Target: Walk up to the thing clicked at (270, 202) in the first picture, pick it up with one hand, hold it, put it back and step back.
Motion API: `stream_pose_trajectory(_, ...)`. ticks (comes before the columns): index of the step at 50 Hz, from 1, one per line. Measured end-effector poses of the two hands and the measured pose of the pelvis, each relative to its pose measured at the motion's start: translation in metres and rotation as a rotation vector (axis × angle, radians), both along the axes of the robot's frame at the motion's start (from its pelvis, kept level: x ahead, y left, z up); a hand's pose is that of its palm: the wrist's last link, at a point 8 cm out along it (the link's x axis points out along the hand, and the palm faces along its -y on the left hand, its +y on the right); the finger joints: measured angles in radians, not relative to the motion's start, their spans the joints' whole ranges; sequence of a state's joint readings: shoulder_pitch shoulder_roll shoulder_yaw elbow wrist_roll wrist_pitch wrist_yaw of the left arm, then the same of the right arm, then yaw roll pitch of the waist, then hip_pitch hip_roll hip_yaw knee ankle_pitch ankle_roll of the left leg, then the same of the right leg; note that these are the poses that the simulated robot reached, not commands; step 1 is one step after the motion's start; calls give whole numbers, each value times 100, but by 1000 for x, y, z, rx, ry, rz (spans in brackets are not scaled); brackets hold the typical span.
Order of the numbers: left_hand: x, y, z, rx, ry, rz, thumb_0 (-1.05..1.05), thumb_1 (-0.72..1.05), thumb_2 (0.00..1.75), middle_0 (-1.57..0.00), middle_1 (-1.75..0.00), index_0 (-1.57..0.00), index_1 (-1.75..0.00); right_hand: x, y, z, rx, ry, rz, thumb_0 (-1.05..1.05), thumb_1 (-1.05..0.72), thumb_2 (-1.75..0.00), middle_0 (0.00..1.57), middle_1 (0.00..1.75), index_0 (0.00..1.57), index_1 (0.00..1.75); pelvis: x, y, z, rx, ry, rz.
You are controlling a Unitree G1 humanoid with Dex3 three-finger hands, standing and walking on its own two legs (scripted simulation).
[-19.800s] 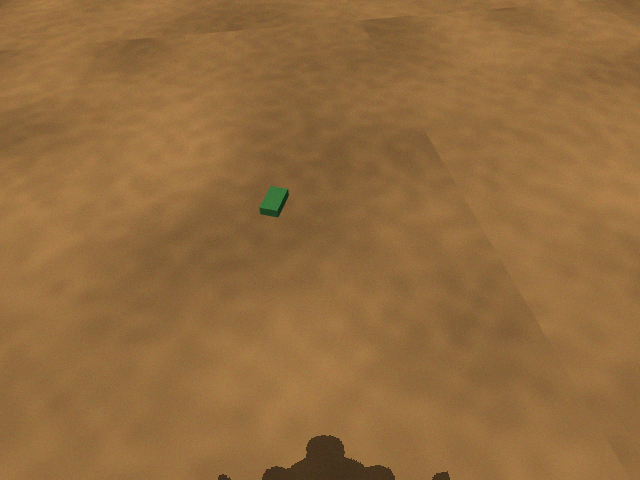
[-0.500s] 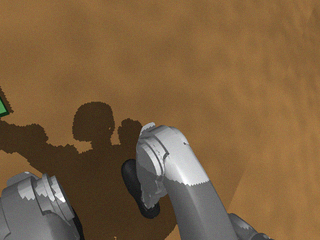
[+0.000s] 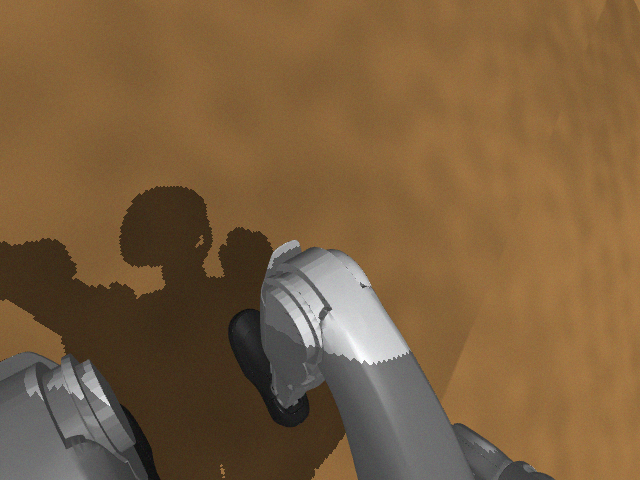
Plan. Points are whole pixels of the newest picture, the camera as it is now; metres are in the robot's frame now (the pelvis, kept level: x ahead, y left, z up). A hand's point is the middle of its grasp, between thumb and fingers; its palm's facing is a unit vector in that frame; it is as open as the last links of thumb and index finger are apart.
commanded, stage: close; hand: left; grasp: from above
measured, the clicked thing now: out of the picture +0.47 +0.30 -0.29
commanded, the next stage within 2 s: settle in 1.52 s
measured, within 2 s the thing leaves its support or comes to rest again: leaves its support in 1.92 s
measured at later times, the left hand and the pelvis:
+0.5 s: hand out of the picture +0.45 +0.30 -0.27, palm faces -0.45 -0.15 -0.88, open 12.0 cm; pelvis +0.00 +0.00 +0.00, yaw +0 degrees
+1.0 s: hand out of the picture +0.46 +0.30 -0.27, palm faces -0.44 -0.15 -0.88, open 11.4 cm; pelvis -0.01 +0.00 +0.01, yaw -1 degrees
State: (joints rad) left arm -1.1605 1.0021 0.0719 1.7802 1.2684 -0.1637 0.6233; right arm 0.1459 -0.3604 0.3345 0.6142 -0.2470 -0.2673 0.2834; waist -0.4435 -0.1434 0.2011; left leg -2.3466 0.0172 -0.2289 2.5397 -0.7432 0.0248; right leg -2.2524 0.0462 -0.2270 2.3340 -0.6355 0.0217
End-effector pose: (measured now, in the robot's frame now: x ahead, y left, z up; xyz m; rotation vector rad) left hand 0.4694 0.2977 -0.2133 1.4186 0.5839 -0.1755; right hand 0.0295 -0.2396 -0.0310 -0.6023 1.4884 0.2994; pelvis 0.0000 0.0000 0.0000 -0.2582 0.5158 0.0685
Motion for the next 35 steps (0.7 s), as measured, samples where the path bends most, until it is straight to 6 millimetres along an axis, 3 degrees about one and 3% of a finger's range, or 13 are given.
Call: stream_pose_trajectory(35,-7,7,2,16,-8,-6,0,-10,65,-39,-80,-41,-77,4,1,9,-10,-16,41,0,-90,-90,20,30,20,30,-5,1,6,-15,-17,-5)
